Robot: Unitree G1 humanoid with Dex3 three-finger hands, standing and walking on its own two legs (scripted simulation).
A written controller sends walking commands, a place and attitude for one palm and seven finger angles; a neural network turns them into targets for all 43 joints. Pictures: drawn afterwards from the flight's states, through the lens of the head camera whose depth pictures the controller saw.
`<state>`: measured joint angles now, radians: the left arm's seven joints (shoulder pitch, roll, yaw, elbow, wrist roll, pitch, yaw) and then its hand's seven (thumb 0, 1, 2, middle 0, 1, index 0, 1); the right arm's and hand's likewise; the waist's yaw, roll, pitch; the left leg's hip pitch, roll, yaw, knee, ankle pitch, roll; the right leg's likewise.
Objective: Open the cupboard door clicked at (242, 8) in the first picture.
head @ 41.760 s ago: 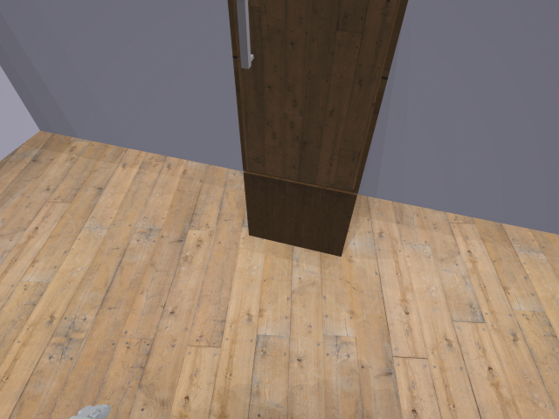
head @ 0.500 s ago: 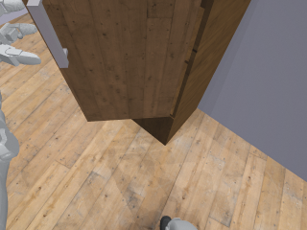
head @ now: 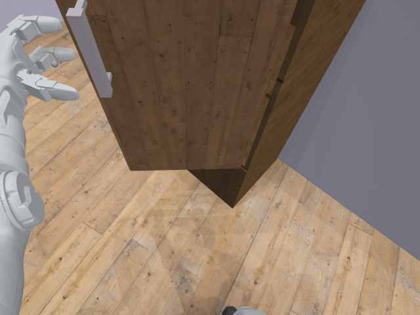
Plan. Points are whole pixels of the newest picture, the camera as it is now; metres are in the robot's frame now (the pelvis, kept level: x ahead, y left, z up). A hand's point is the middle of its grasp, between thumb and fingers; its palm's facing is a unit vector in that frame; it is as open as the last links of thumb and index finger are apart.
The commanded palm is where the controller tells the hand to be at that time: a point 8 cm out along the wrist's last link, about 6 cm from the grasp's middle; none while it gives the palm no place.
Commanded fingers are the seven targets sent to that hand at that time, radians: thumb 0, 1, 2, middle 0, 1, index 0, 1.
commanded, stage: move the hooked fingers beside the handle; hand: left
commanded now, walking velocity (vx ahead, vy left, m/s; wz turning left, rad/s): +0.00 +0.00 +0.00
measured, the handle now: (95, 52) +0.55 +0.17 +0.16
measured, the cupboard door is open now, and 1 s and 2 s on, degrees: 45 45 44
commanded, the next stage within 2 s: slide the fingers in behind the handle in 0.18 s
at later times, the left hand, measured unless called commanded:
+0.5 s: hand (61, 66) +0.51 +0.21 +0.17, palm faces -0.05 -1.00 +0.02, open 14.0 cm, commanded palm +0.49 +0.26 +0.16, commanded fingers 0.00 -0.50 0.30 -0.30 -1.20 -0.30 -1.20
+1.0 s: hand (77, 66) +0.51 +0.19 +0.17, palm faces -0.03 -1.00 +0.01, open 13.9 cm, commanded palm +0.49 +0.22 +0.16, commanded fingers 0.00 -0.50 0.30 -0.30 -1.20 -0.30 -1.20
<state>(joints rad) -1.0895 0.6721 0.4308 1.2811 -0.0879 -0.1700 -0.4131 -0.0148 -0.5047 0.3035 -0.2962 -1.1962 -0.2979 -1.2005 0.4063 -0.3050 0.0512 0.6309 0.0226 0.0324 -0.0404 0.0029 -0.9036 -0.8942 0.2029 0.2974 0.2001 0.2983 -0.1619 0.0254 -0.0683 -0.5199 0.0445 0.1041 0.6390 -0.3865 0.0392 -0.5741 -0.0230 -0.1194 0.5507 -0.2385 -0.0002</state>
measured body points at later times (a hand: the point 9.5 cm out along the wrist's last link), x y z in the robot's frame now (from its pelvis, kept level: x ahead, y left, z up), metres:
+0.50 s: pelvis +0.00 +0.00 +0.00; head +0.09 +0.01 +0.44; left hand +0.50 +0.26 +0.17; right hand -0.03 -0.28 -0.11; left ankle -0.05 +0.08 -0.72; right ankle +0.01 -0.12 -0.72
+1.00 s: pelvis -0.01 -0.01 +0.00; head +0.08 +0.00 +0.44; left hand +0.50 +0.24 +0.17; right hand -0.02 -0.28 -0.11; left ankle -0.05 +0.08 -0.72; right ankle +0.01 -0.12 -0.72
